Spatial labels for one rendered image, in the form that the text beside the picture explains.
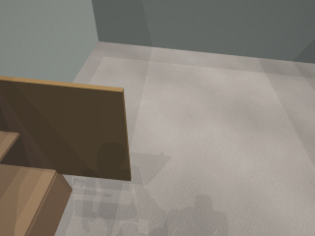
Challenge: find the cupboard door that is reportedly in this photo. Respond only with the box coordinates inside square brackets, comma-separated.
[0, 76, 132, 181]

